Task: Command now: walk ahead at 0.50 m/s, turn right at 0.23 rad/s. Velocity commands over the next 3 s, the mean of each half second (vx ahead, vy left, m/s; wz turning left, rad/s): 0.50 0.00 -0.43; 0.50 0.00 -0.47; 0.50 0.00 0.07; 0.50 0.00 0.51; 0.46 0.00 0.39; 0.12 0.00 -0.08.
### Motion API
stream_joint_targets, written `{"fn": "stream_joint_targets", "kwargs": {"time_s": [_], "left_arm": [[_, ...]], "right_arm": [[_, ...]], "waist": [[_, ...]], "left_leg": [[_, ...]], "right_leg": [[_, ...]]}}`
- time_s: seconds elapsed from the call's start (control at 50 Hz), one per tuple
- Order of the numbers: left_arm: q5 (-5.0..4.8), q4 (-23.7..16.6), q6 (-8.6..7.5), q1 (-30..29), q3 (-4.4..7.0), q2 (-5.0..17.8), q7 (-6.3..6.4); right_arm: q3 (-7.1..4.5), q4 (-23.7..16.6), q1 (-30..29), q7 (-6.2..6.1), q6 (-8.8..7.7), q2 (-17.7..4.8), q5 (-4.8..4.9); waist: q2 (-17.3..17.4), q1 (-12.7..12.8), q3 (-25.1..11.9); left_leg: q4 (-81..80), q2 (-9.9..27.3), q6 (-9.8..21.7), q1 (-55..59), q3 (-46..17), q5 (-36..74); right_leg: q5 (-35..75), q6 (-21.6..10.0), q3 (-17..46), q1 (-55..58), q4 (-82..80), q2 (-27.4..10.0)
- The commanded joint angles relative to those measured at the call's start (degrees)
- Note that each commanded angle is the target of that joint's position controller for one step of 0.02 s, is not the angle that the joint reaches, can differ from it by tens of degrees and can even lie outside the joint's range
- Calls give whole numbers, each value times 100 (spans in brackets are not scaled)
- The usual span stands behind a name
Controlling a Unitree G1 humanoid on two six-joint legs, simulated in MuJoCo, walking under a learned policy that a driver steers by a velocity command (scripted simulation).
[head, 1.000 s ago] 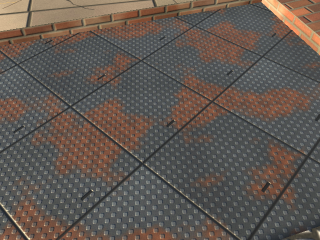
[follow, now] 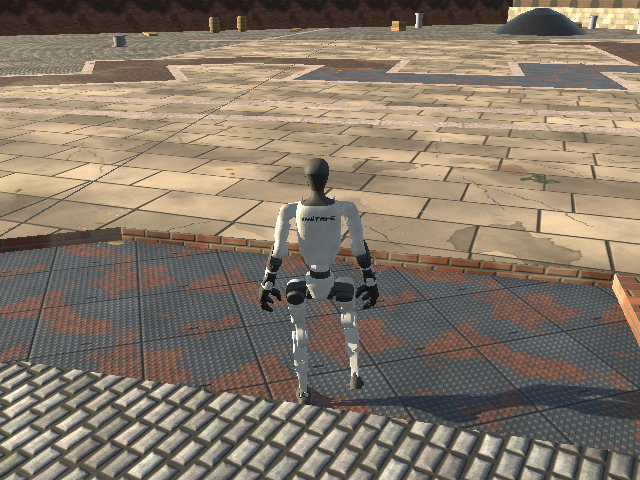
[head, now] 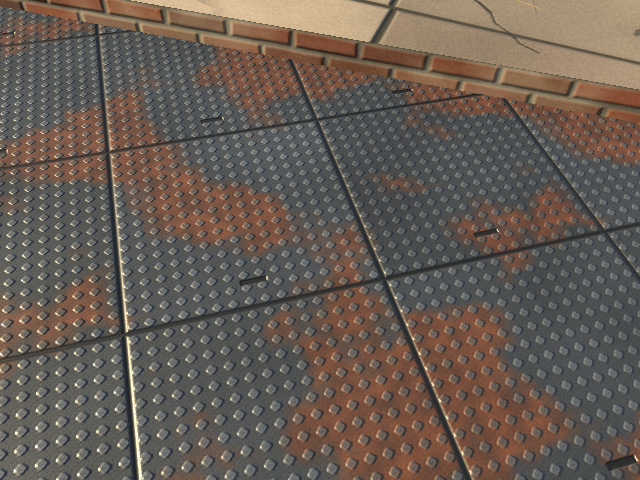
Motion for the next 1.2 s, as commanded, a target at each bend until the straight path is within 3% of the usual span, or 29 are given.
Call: {"fn": "stream_joint_targets", "kwargs": {"time_s": [0.02,0.12,0.22,0.26,0.28,0.3,0.32,0.34,0.36,0.38,0.4,0.42,0.46,0.52,0.62,0.72,0.76,0.78,0.8,0.82,0.84,0.86,0.88,0.9,0.94,0.98,1.06,1.12,1.2], "left_arm": [[126,-227,23,389,58,6,2],[186,-649,-35,-825,2,-24,-255],[175,-1114,38,-1668,32,88,-453],[195,-1185,47,-1565,96,185,-532],[201,-1145,57,-1218,174,319,-548],[195,-953,71,-409,307,529,-553],[171,-722,104,586,537,1061,-454],[80,-703,54,670,607,1686,-432],[179,-753,37,1185,487,1325,-412],[262,-749,-16,856,429,1063,-366],[225,-907,-70,259,367,853,-355],[238,-1022,-92,-220,318,685,-366],[248,-1133,-114,-507,268,564,-343],[161,-1063,-141,-197,319,800,-225],[145,-896,-102,291,332,799,-166],[111,-761,-30,555,340,745,-140],[138,-794,19,506,355,784,-102],[159,-850,26,396,328,729,-98],[194,-941,-4,252,255,530,-128],[247,-1045,-38,325,172,284,-143],[89,-1036,-91,1228,81,79,-159],[30,-861,-97,1192,160,603,-146],[92,-951,-103,534,205,821,-158],[165,-1053,-124,119,201,746,-142],[228,-1186,-147,-130,213,604,-166],[212,-1221,-128,-101,167,383,-197],[272,-1472,-125,-851,36,175,-237],[224,-1572,-137,-1374,-17,148,-294],[163,-1797,-152,-2011,-16,269,-396]], "right_arm": [[-126,-268,-184,-142,-280,-641,-144],[-224,-175,97,-380,-258,-840,-28],[-319,-18,464,-410,-82,-938,98],[-366,-123,279,-421,-9,-1104,106],[-391,-166,209,-430,31,-1216,111],[-379,-203,97,-436,55,-1235,125],[-332,-314,92,-436,24,-1130,53],[-51,-576,668,-277,-163,-222,-156],[-133,-710,-18,-156,-446,-684,90],[-203,-835,-544,-130,-572,-863,295],[-199,-842,-679,-179,-613,-855,213],[-253,-779,-653,-243,-564,-866,67],[-320,-783,-455,-284,-355,-854,31],[-285,-964,-859,-336,-212,-599,-74],[-187,-1339,-1868,-266,-255,-432,5],[-192,-1627,-2263,-148,-393,-674,74],[-227,-1605,-2006,-118,-490,-801,95],[-279,-1460,-1498,-121,-531,-919,68],[-363,-1283,-705,-136,-564,-1139,-28],[-446,-1150,301,-171,-538,-1432,-104],[-528,-880,748,-111,-460,-1677,-84],[-394,-955,577,-84,-433,-1099,73],[-312,-1034,222,-90,-396,-786,103],[-275,-1091,-84,-88,-354,-765,30],[-196,-1036,-217,-82,-355,-621,-57],[-183,-932,-101,-71,-363,-607,-5],[-269,-794,157,-148,-307,-996,69],[-260,-687,404,-162,-254,-1081,133],[-235,-472,880,-151,-173,-1134,169]], "waist": [[652,145,127],[471,-136,92],[306,-282,360],[487,-119,106],[580,94,-178],[508,561,-594],[-48,953,-1083],[-1502,285,-1687],[-975,738,-2280],[-737,721,-1436],[-64,423,-947],[216,117,-687],[152,-223,-632],[101,-196,-422],[-242,171,-175],[-329,318,-145],[-505,155,-217],[-555,-105,-428],[-490,-457,-987],[183,-752,-1787],[2184,-402,-2248],[1548,-499,-1718],[950,-605,-934],[499,-491,-550],[532,-258,-297],[709,-164,-342],[622,-291,-203],[664,-450,-121],[722,-618,62]], "left_leg": [[-1828,1737,894,-351,-1083,2422],[-1996,1631,697,627,-235,2611],[-1702,1924,459,1854,113,2917],[-1084,1817,282,1937,431,4481],[-418,1737,201,1900,566,5325],[701,1553,61,1580,704,5598],[2516,1234,-220,271,770,4193],[4685,-42,-550,-2190,135,-1342],[5135,-134,-384,-3076,-1073,-1598],[4990,148,-221,-3673,-1080,-1122],[4380,442,-121,-3319,-1087,-594],[3852,624,-148,-2717,-1052,-322],[3195,768,-237,-1845,-1052,-178],[2138,602,-482,-1747,-844,518],[209,222,-519,-1406,-808,2044],[-497,96,-448,-1260,-948,1749],[-723,47,-329,-851,-909,1305],[-912,24,-182,-215,-789,1375],[-706,415,107,1024,-1039,1473],[-624,1368,580,2749,-2260,1177],[-1163,2428,1460,4034,-4708,230],[-1357,2371,1326,3752,-4862,-851],[-1455,2075,1069,2948,-3931,-692],[-1604,1857,943,2196,-3348,-135],[-1830,1551,898,1424,-2638,973],[-1975,1437,945,1276,-2250,1579],[-2251,1370,948,1103,-1626,2215],[-2267,1156,754,976,-1160,2196],[-2082,1403,678,1412,-1203,2099]], "right_leg": [[989,-12,286,12,-1387,-279],[2392,-317,-77,-154,-3578,-36],[1748,-655,-388,-649,-4113,119],[1152,-847,-861,88,-4261,483],[910,-947,-1094,747,-4289,753],[1121,-1109,-1185,1929,-4613,1028],[1335,-1438,-120,3654,-4917,589],[631,-2548,3213,5608,-5657,-874],[-222,-2598,4468,6229,-6592,-1120],[86,-2300,3769,5766,-6641,-1048],[720,-2061,3023,4730,-6637,-828],[1414,-1915,2441,3750,-6664,-630],[2027,-1776,1864,2803,-6840,-348],[2494,-1726,1319,2294,-6980,-106],[1767,-1355,1151,2154,-6937,200],[1610,-1299,1788,2869,-6396,-29],[1921,-1243,2041,3090,-6024,-70],[2427,-1143,1944,3094,-5664,63],[2827,-971,1662,2745,-4796,310],[1895,-684,1072,1640,-3184,797],[-1225,-356,678,-114,-1617,1347],[-1161,-354,887,-729,-956,922],[-647,-353,760,-862,-866,751],[-251,-371,564,-692,-1045,571],[92,-403,426,-339,-1570,293],[129,-368,209,-207,-2044,182],[1045,-198,-107,-235,-3421,83],[1948,-183,-313,229,-4435,256],[1999,-283,-390,377,-5067,421]]}}
Next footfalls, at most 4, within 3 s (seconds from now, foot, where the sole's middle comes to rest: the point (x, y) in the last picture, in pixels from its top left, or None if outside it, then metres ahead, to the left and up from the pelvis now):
0.32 right None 0.33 -0.17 -0.77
0.80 left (368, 393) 0.67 -0.09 -0.77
1.30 right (523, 357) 0.77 -0.45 -0.77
1.82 left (450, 236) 1.13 -0.32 -0.77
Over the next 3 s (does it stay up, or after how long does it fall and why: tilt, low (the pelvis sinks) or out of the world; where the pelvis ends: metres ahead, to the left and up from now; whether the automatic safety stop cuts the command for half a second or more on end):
stays up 1.39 -0.44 0.00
